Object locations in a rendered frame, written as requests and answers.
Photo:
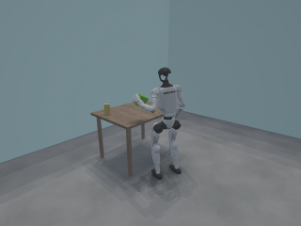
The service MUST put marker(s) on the robot left upper arm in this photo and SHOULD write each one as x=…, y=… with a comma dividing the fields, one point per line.
x=153, y=99

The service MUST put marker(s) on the robot right shin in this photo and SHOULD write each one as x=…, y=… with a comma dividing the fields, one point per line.
x=175, y=157

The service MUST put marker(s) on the robot right hand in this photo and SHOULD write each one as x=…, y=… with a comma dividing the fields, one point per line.
x=173, y=115

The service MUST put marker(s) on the table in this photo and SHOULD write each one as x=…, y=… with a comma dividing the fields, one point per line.
x=126, y=116

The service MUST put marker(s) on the sponge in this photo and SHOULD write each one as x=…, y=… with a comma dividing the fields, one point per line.
x=143, y=98

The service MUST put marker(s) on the robot right forearm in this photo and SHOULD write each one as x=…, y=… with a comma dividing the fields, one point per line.
x=178, y=110

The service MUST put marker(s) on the robot shin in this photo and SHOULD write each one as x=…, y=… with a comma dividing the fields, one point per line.
x=175, y=157
x=155, y=159

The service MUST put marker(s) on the robot left forearm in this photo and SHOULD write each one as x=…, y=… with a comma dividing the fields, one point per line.
x=144, y=106

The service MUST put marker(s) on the robot left shin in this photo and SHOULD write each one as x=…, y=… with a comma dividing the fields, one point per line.
x=155, y=159

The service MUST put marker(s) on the robot left hand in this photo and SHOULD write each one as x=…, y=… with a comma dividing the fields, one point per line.
x=136, y=98

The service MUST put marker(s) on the robot right upper arm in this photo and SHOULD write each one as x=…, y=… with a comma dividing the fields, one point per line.
x=181, y=102

